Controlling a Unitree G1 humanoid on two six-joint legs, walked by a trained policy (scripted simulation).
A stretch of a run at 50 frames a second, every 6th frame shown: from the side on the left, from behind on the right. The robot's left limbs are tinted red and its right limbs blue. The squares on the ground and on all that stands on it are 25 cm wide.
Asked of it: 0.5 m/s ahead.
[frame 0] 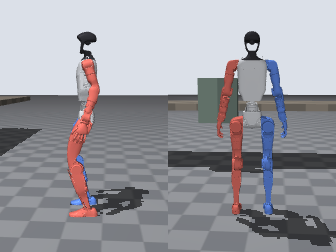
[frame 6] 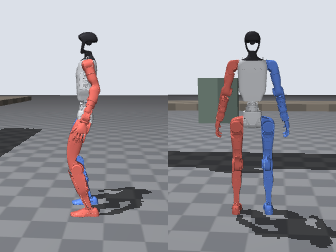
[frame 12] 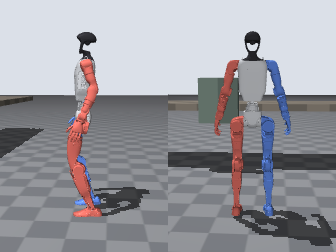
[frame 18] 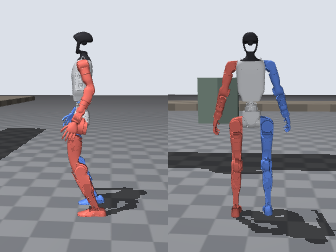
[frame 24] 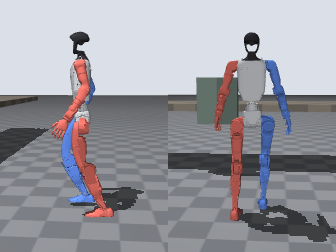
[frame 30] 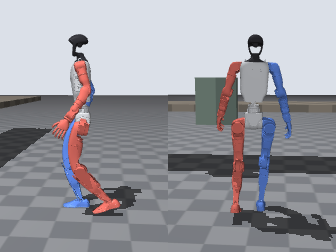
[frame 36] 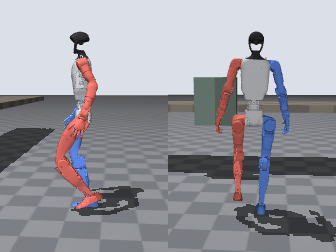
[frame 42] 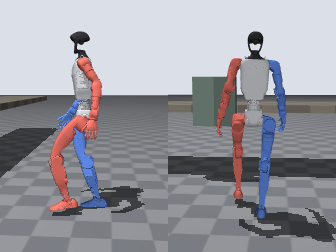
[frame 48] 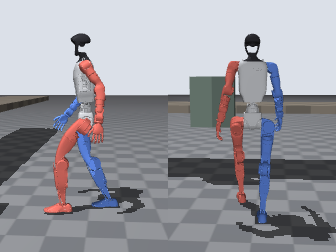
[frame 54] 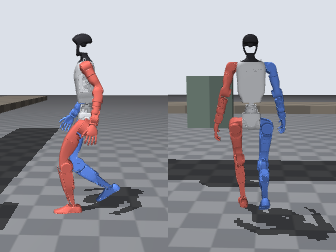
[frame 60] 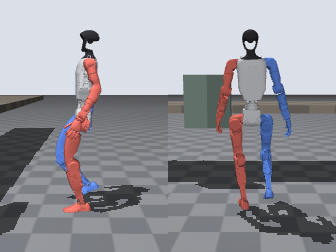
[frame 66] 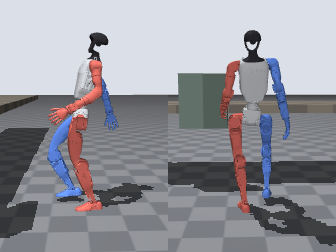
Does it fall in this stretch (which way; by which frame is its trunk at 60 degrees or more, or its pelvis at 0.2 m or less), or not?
no
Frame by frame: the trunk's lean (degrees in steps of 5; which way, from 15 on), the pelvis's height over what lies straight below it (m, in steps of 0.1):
0: 0, 0.8
6: 5, 0.8
12: 5, 0.8
18: 0, 0.8
24: 0, 0.8
30: 5, 0.8
36: 5, 0.8
42: 5, 0.8
48: 5, 0.8
54: 5, 0.8
60: 5, 0.8
66: 15 backward, 0.8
